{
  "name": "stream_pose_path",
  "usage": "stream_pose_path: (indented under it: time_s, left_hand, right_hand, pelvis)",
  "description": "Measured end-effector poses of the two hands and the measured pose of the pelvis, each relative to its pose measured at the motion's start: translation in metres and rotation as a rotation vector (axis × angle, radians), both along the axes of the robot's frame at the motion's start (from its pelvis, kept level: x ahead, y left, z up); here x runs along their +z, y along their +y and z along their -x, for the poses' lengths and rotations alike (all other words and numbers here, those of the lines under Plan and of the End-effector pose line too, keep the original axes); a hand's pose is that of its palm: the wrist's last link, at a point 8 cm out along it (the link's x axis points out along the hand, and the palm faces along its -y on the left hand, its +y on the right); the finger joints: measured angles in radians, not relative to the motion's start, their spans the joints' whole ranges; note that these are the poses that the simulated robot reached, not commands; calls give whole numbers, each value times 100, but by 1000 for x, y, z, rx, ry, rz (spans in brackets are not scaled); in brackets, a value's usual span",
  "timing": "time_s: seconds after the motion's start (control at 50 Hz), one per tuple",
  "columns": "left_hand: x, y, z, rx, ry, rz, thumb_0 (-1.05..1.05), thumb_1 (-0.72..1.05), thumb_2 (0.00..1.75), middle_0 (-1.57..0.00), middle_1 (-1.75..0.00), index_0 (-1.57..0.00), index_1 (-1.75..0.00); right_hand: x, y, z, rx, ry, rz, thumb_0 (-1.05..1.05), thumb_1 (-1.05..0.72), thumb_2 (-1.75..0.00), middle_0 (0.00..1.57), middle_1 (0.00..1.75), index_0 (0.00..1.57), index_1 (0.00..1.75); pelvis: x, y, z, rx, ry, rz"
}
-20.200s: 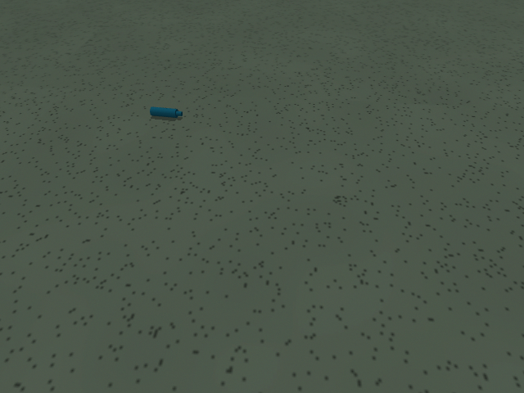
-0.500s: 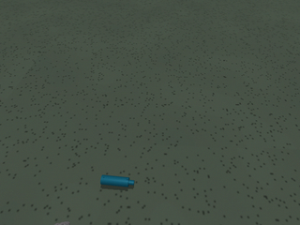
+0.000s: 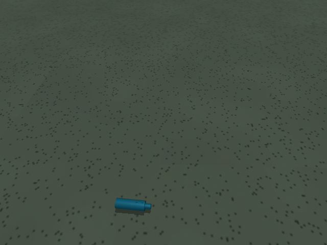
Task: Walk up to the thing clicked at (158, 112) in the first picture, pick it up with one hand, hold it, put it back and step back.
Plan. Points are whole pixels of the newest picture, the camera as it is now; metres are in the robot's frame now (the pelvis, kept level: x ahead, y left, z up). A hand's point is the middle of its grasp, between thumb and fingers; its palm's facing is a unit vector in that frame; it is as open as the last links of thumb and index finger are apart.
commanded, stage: walk up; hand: left
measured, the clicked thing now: (133, 204) +0.50 +0.21 -0.75
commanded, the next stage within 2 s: stand in 1.82 s
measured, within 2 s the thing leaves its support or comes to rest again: neither
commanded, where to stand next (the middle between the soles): +0.09 +0.00 m, yaw -3 degrees
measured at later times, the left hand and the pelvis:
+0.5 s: hand out of the picture +0.14 +0.25 -0.15, palm faces +0.01 -0.90 -0.44, open 7.4 cm; pelvis +0.06 -0.03 -0.01, yaw +1 degrees
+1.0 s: hand out of the picture +0.10 +0.27 -0.18, palm faces -0.06 -0.93 -0.37, open 7.4 cm; pelvis +0.04 +0.00 -0.02, yaw -2 degrees
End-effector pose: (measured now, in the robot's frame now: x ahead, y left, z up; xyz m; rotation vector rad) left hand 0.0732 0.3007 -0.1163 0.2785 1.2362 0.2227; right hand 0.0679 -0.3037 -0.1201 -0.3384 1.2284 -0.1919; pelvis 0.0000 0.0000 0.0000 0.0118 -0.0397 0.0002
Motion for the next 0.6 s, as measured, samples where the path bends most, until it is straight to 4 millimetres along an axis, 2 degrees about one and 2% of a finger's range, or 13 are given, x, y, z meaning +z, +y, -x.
stream_pose_path:
  time_s: [0.08, 0.18, 0.24, 0.3, 0.42, 0.52, 0.6]
  left_hand:
    - [0, -3, -3, -22, 10, 11, 1, 90, 90, -21, -30, -20, -30]
    - [-1, -9, -23, -49, -3, -20, 1, 90, 90, -21, -30, -20, -30]
    - [-3, -17, -33, -50, -18, -57, 1, 90, 90, -21, -30, -20, -30]
    - [1, -26, -38, -45, -26, -68, 1, 90, 90, -21, -30, -20, -30]
    - [11, -27, -46, -29, -37, -97, 1, 90, 90, -21, -30, -21, -30]
    - [8, -11, -57, -30, -39, -126, 1, 90, 90, -21, -30, -21, -30]
    - [-4, 9, -71, -43, -62, -125, 1, 90, 90, -21, -30, -21, -30]
  right_hand:
    - [4, -7, 7, -16, -20, 1, 0, -90, -89, 21, 30, 20, 30]
    - [-2, -34, 20, -49, 31, 17, 0, -90, -89, 21, 30, 20, 30]
    - [-14, -53, 17, -67, 74, 27, 0, -90, -89, 21, 30, 20, 30]
    - [-17, -60, 5, -65, 102, 28, 0, -90, -90, 21, 30, 20, 30]
    - [-18, -57, -28, -28, 106, 14, 0, -91, -90, 20, 30, 20, 30]
    - [-20, -42, -54, -17, 73, 10, 0, -91, -90, 20, 30, 20, 30]
    - [-22, -26, -69, 1, 32, 27, 0, -91, -90, 20, 30, 20, 30]
  pelvis:
    - [0, -4, -11, -6, 3, -1]
    - [-8, -23, -28, -14, -11, -22]
    - [-17, -35, -41, -11, -25, 5]
    - [-15, -40, -50, -2, -23, 6]
    - [-11, -37, -64, 14, -12, 21]
    - [-15, -26, -64, 15, -4, 11]
    - [-25, -10, -60, 25, 7, 7]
